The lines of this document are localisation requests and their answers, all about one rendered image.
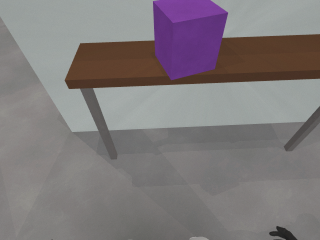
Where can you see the carton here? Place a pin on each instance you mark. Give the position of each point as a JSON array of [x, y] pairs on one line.
[[187, 35]]

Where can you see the robot right hand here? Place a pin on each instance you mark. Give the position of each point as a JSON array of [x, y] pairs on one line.
[[283, 233]]

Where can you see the table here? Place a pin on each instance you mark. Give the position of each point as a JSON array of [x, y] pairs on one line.
[[240, 59]]

